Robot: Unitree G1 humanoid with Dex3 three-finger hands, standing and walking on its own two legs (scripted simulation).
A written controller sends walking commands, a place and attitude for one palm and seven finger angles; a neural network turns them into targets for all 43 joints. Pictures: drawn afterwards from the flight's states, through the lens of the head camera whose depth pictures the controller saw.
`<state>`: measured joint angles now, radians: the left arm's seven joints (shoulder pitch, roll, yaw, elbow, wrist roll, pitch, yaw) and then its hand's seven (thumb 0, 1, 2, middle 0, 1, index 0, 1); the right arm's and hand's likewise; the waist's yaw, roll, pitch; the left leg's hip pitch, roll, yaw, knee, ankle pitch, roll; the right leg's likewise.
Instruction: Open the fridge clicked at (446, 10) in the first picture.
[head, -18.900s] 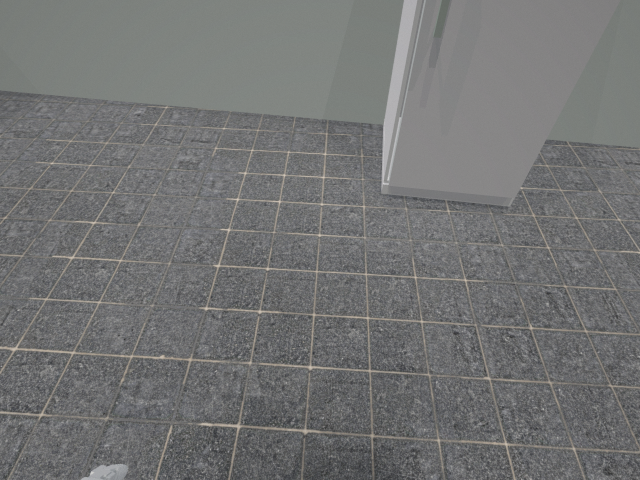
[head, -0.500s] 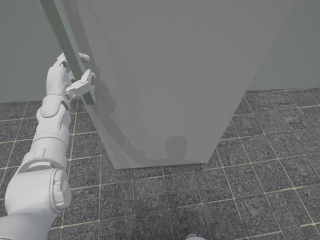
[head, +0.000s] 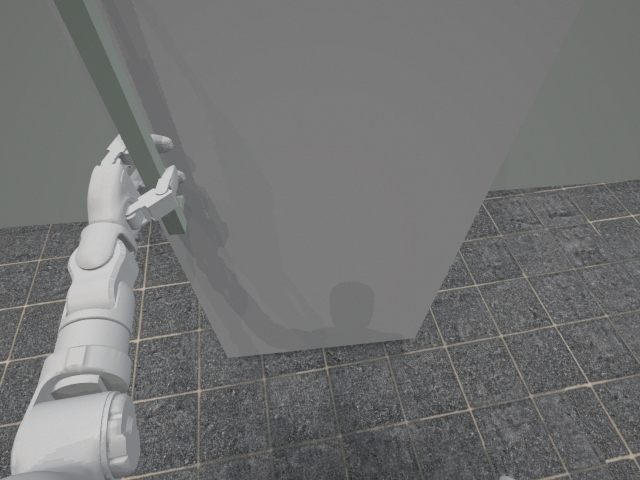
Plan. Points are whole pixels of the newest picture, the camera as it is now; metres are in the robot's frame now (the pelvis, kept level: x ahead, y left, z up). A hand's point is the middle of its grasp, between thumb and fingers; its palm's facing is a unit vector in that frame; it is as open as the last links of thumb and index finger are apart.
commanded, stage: pull the door a little, standing still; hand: left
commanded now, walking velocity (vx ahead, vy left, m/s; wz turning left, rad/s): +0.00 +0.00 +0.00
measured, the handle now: (127, 96) +0.49 +0.21 +0.22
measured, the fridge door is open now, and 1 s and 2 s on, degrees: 0 14 52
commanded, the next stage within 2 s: walk backward, drawing the door open in 0.48 s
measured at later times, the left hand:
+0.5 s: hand (168, 206) +0.41 +0.18 +0.12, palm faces +0.07 -1.00 +0.01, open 6.2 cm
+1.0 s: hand (179, 274) +0.32 +0.15 +0.12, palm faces +0.19 -0.96 -0.20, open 6.5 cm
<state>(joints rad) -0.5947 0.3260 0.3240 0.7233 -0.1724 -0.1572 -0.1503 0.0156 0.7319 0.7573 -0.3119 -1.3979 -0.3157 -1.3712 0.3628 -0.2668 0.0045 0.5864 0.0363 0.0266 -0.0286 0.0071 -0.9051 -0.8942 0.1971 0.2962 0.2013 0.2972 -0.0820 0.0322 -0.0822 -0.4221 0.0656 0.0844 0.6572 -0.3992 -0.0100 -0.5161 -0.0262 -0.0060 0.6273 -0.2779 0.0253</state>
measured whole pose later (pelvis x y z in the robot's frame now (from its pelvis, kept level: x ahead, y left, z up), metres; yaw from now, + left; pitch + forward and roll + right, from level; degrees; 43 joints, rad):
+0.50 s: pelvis +0.03 +0.01 +0.01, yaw -1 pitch +8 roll -1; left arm -0.30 0.24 0.25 0.32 -0.20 -0.04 -0.09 0.02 0.75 0.76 -0.24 -1.38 -0.24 -1.35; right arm 0.32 -0.24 0.01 0.55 0.04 0.02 0.00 0.01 -0.91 -0.89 0.20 0.30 0.20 0.30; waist -0.05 0.05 -0.10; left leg -0.31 0.06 0.08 0.59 -0.40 -0.01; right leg -0.41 -0.03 0.00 0.57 -0.28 0.02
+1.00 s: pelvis +0.04 -0.01 +0.02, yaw +3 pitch +3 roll +1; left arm 0.14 0.17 0.05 -0.14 -0.05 -0.05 0.09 -0.01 0.61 0.74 -0.39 -1.35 -0.30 -1.40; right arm 0.16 -0.19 0.05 0.50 -0.01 0.02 -0.06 0.01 -0.90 -0.89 0.20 0.30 0.20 0.30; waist -0.01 0.06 0.01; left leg -0.31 0.00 -0.01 0.74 -0.30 -0.03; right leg -0.24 -0.07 -0.09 0.48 -0.23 -0.02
